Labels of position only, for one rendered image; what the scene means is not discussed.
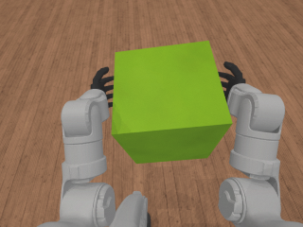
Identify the left robot forearm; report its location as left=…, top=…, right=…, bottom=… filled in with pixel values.
left=60, top=89, right=110, bottom=217

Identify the left robot shin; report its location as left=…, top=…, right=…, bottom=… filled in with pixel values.
left=133, top=191, right=148, bottom=227

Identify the robot left thigh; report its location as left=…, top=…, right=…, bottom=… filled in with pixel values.
left=108, top=194, right=148, bottom=227

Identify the right robot forearm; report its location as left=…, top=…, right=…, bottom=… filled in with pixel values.
left=226, top=83, right=285, bottom=214

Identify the left robot hand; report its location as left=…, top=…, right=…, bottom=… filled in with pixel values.
left=90, top=66, right=115, bottom=108

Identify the left robot upper arm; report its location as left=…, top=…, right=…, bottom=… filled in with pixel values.
left=37, top=183, right=116, bottom=227

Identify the right robot upper arm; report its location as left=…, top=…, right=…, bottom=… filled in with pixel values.
left=218, top=177, right=303, bottom=227

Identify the right robot hand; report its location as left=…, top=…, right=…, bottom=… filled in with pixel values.
left=218, top=61, right=246, bottom=102

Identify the carton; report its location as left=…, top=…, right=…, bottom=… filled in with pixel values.
left=111, top=41, right=233, bottom=164

